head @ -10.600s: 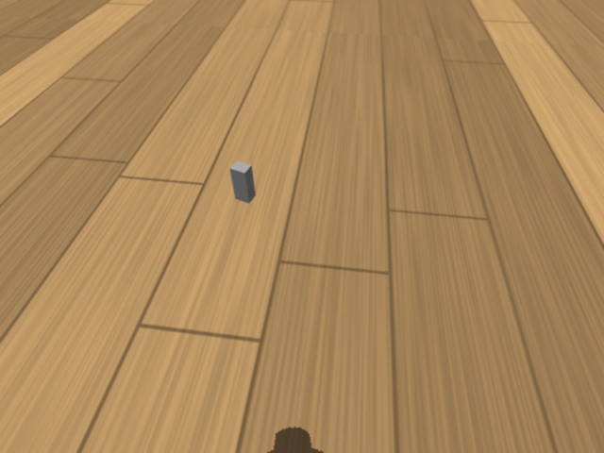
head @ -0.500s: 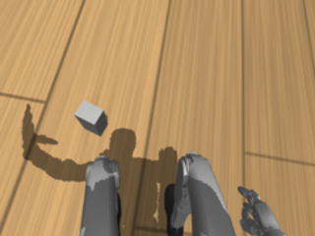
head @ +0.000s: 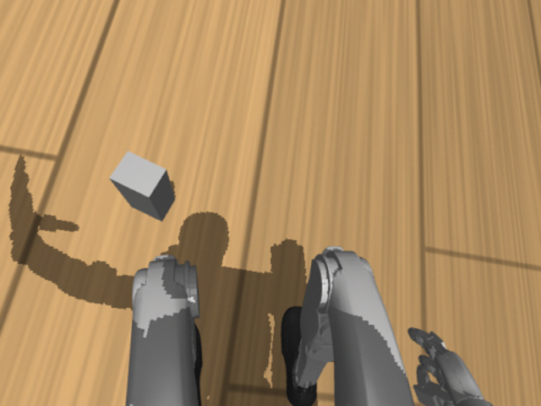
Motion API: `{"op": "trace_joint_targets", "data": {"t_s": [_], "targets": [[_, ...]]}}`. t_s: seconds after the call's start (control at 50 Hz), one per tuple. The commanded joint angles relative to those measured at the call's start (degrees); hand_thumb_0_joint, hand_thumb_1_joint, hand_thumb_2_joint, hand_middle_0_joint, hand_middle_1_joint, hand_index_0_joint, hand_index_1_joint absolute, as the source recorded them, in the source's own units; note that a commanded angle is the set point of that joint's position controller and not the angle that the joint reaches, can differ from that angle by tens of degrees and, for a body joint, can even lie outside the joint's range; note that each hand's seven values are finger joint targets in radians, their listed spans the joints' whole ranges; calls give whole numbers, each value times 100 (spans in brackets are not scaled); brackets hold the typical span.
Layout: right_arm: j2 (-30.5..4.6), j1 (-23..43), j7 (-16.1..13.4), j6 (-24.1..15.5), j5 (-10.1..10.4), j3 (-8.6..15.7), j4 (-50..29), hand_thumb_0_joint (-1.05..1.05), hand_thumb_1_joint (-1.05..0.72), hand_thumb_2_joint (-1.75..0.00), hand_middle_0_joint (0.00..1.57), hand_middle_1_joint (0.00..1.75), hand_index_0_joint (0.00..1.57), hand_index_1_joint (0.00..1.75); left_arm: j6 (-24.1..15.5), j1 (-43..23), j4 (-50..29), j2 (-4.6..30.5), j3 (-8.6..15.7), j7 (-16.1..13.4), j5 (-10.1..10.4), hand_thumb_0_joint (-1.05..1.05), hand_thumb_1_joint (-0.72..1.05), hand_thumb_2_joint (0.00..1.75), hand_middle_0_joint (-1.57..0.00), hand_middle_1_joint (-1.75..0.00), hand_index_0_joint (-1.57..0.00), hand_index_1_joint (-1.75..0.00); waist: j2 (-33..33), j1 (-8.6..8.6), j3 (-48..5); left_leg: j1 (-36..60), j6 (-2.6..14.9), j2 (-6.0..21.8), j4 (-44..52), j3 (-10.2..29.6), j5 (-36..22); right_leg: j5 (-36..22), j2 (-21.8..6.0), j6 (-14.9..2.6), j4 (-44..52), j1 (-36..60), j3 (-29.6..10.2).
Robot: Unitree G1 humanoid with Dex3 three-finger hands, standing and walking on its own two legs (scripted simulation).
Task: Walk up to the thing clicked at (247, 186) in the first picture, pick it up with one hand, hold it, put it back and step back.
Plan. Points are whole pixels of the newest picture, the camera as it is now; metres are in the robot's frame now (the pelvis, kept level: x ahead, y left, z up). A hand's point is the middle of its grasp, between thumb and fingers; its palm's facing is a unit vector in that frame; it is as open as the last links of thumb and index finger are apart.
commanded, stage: go down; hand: left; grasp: from the side
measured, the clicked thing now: (147, 190) +0.49 +0.22 -0.30
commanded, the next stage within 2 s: approach in 0.44 s
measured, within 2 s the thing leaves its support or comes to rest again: neither
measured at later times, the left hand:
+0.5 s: hand out of the picture +0.40 +0.43 +0.00, palm faces +0.22 -0.97 -0.08, open 17.2 cm
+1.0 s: hand (33, 194) +0.43 +0.36 -0.16, palm faces +0.16 -0.99 +0.04, open 17.6 cm
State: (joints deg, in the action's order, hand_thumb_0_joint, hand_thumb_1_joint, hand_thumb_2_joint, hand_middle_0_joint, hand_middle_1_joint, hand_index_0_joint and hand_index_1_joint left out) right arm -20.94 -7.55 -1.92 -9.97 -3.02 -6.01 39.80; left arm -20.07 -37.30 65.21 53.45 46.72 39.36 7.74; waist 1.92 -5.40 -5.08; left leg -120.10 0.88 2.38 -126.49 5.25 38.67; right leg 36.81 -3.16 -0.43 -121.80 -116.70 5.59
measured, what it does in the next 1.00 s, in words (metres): lowers itself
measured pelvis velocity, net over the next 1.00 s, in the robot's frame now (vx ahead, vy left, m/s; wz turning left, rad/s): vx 0.00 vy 0.01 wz -0.08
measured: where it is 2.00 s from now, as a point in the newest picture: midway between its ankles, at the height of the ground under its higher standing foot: (244, 382)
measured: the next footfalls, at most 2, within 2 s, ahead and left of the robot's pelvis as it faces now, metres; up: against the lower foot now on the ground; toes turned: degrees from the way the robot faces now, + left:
none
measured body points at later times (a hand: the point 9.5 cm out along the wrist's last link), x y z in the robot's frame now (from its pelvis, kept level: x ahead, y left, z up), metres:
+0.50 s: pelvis +0.00 +0.00 -0.02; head +0.21 +0.08 +0.37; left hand +0.38 +0.48 +0.00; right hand +0.14 -0.28 -0.11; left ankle +0.09 +0.12 -0.36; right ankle +0.11 -0.12 -0.36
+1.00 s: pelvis +0.00 +0.01 -0.07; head +0.24 +0.12 +0.29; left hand +0.42 +0.41 -0.16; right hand +0.14 -0.27 -0.14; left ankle +0.09 +0.12 -0.36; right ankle +0.11 -0.12 -0.36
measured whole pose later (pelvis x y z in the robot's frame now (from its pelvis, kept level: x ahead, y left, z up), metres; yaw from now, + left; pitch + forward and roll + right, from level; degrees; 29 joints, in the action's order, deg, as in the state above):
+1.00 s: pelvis +0.00 +0.01 -0.07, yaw -5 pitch +25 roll -11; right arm -21.5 -0.1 1.4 -8.6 -8.8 -14.9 36.9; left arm -39.0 -40.9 77.1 53.1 44.8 37.2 10.8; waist 8.7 -10.9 6.0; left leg -128.0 1.2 2.9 -141.9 10.3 40.1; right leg 36.0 -1.7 0.3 -133.4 -122.6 9.0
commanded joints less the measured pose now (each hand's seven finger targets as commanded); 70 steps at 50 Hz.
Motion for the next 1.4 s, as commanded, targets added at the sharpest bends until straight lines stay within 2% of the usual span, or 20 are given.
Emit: {"op": "trace_joint_targets", "data": {"t_s": [0.0,0.16,0.2,0.26,0.34,0.38,0.42,0.52,0.6,0.68,0.72,0.78,0.9,1.02,1.06,1.12,1.16,1.22,1.3,1.38], "targets": [[-1377,-827,-68,-157,34,461,-205,0,-91,-91,20,30,20,30,-336,-1195,-1024,2446,282,19,248,0,-48,10,-3,-7,-3,-7,-1415,175,-3395,2518,60,-78,1701,-81,-429,-281,268,-183,1142,1411,-7],[-1476,-856,-45,-98,20,429,-219,0,-92,-91,20,30,20,30,-374,-1173,-1188,2664,472,72,280,0,-49,9,-4,-7,-4,-7,-1700,246,-3663,2809,8,-73,1571,-4,-877,-618,246,-202,897,1362,62],[-1453,-924,-35,-77,14,419,-137,0,-92,-91,20,30,20,30,-355,-1036,-1041,2554,428,77,284,0,-47,11,-3,-7,-3,-8,-1616,237,-3604,2745,11,-74,1532,-18,-847,-576,254,-198,900,1364,61],[-1432,-873,-34,-65,16,420,-164,0,-91,-91,20,30,20,30,-386,-1183,-1311,2775,530,55,301,0,-47,10,-3,-7,-3,-7,-1603,287,-3672,2564,42,-84,1492,-84,-750,-488,260,-187,929,1487,27],[-1453,-865,-30,-56,27,431,-156,0,-92,-91,20,30,20,30,-388,-1139,-1299,2524,404,67,312,0,-46,11,-3,-8,-3,-8,-1754,217,-3488,2655,12,-67,1546,1,-712,-480,256,-210,822,1191,86],[-1498,-785,-30,-54,35,446,-230,0,-92,-91,20,30,20,30,-395,-1148,-1363,2633,467,61,305,0,-46,10,-3,-7,-3,-7,-1856,266,-3496,2800,-11,-46,1577,80,-707,-490,251,-217,762,1008,98],[-1491,-866,-20,-30,22,418,-169,0,-92,-91,20,30,20,30,-393,-1134,-1230,2330,321,91,330,0,-46,11,-3,-8,-3,-8,-1852,155,-3372,2851,-33,-38,1567,143,-820,-595,246,-219,711,961,136],[-1466,-883,-5,-21,-8,363,-149,0,-94,-91,20,30,20,30,-470,-1309,-1197,2494,404,90,373,0,-52,15,-6,-12,-3,-15,-1641,105,-3392,2593,18,-59,1368,46,-820,-578,254,-184,771,1182,98],[-1471,-738,22,-42,-36,316,-196,0,-92,-90,20,30,20,30,-601,-1208,-782,2113,267,137,464,0,-61,4,-7,-8,-6,-9,-1400,-29,-3010,2254,54,-58,1227,41,-574,-412,275,-163,739,1027,132],[-1456,-579,82,-95,-90,162,-299,0,-91,-90,20,30,20,30,-1001,-1153,-246,1874,185,142,631,0,-61,4,-7,-8,-6,-9,-965,-161,-2704,1712,88,-54,912,24,-414,-268,339,-132,638,1023,199],[-1477,-436,107,-126,-134,88,-367,0,-91,-90,20,30,20,30,-1224,-1180,77,1610,-21,152,675,0,-61,2,-8,-8,-7,-9,-947,-287,-2521,1641,81,-39,806,54,-266,-187,362,-129,567,896,244],[-1557,-319,139,-142,-241,-16,-375,0,-91,-90,20,30,20,30,-1587,-1452,111,1786,-21,97,676,0,-59,2,-7,-8,-7,-9,-1077,-339,-2510,1631,61,-17,606,73,-232,-212,392,-129,429,868,303],[-1717,-92,228,7,-518,-316,-429,0,-92,-91,20,30,20,30,-2219,-1510,169,2281,99,-202,461,0,-61,5,-7,-8,-6,-9,-1705,-343,-2829,2079,-68,63,315,164,-780,-628,419,-150,13,1058,442],[-1849,306,313,249,-840,-595,-449,0,-94,-91,20,30,20,30,-2823,-1363,144,2096,-77,-495,320,0,-61,7,-7,-12,-6,-13,-2324,-532,-2713,2469,-188,161,99,362,-1030,-818,470,-153,-315,931,638],[-1894,298,329,334,-952,-662,-375,0,-94,-91,20,30,20,30,-2992,-1539,-167,2186,-36,-628,300,0,-61,8,-7,-13,-6,-13,-2661,-587,-2844,2835,-247,203,-15,449,-1471,-1079,485,-152,-436,897,700],[-1873,422,393,410,-1077,-777,-386,0,-95,-91,20,30,20,30,-3117,-1407,288,1194,-650,-797,283,0,-61,8,-7,-14,-7,-14,-2516,-927,-2475,2716,-271,228,-150,568,-1529,-1191,507,-140,-513,801,849],[-1918,539,417,450,-1123,-835,-401,0,-95,-91,20,30,20,30,-3212,-1263,529,956,-856,-939,243,0,-61,6,-6,-12,-7,-12,-2336,-1000,-2162,2483,-268,226,-190,632,-1379,-1156,509,-123,-544,785,916],[-2013,644,481,572,-1214,-942,-488,0,-95,-91,20,30,20,30,-3398,-1308,425,1230,-677,-1310,210,0,-61,6,-6,-13,-7,-12,-2231,-945,-2092,2405,-273,245,-261,713,-1393,-1232,531,-91,-597,924,1002],[-1989,810,602,667,-1285,-1092,-604,0,-95,-91,20,30,20,30,-3663,-1280,634,868,-669,-1834,237,0,-61,5,-6,-13,-7,-12,-2002,-1027,-1821,1985,-233,208,-346,731,-976,-1084,579,-44,-567,1127,1084],[-1989,965,673,696,-1357,-1213,-711,0,-95,-91,20,30,20,30,-3905,-1490,673,845,-784,-2290,97,0,-61,6,-6,-11,-7,-10,-1728,-1215,-1452,1403,-149,180,-472,706,-388,-806,617,13,-448,1252,1112]]}}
